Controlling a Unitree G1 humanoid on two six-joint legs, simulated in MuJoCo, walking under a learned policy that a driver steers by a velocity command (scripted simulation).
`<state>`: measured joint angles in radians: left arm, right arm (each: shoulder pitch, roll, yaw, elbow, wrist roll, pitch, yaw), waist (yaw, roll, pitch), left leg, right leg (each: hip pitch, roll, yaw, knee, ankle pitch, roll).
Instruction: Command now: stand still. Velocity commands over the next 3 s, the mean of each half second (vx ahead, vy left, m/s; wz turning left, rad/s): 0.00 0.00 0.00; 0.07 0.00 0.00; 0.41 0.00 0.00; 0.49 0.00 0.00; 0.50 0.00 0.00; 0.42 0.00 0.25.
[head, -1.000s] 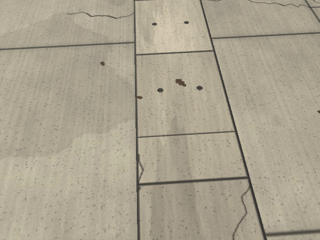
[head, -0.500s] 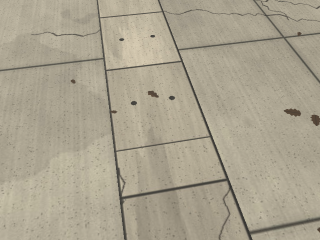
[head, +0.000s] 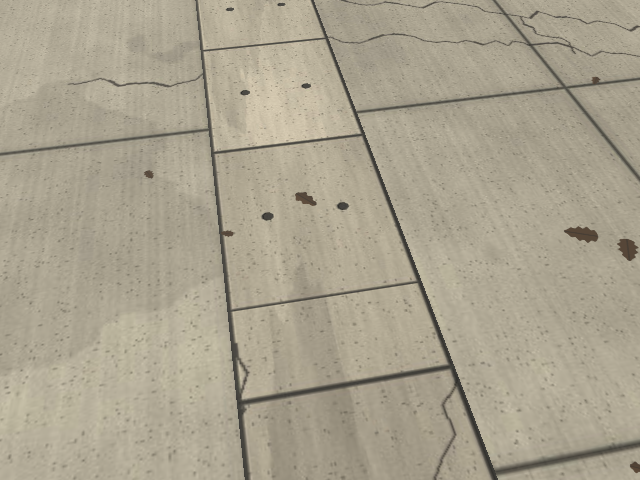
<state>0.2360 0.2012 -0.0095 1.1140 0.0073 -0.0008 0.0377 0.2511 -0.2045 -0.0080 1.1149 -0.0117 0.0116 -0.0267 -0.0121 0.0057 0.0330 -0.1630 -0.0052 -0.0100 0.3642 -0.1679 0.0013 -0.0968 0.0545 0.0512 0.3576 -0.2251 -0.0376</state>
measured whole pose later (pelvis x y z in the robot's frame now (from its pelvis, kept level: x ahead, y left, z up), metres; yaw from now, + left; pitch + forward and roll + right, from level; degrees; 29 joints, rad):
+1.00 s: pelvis +0.04 +0.01 -0.01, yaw +0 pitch +0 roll +0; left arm 0.40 0.16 0.02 1.14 0.02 -0.01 0.04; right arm 0.34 -0.16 -0.01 1.13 -0.03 0.00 -0.02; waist 0.02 -0.01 -0.02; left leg -0.26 -0.02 0.02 0.65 -0.42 0.06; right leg -0.11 0.05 0.06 0.45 -0.35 -0.06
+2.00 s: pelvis +0.54 +0.04 -0.01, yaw +0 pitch +1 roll -1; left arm 0.49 0.15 0.02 1.09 0.02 -0.10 0.01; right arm 0.02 -0.17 -0.03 0.90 -0.02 -0.04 0.03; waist 0.07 0.02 0.06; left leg -0.59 0.06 0.08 0.62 -0.03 0.06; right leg 0.11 0.09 -0.08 0.17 -0.30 -0.09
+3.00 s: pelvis +1.07 +0.03 +0.00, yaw +9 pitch +0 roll +0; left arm 0.35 0.17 0.04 1.01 0.01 -0.09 0.03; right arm 0.16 -0.20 -0.06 0.91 -0.03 -0.01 0.02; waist 0.00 0.03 0.08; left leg -0.60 0.06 0.07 0.79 -0.06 0.06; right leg -0.05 0.02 -0.25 0.31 -0.27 -0.07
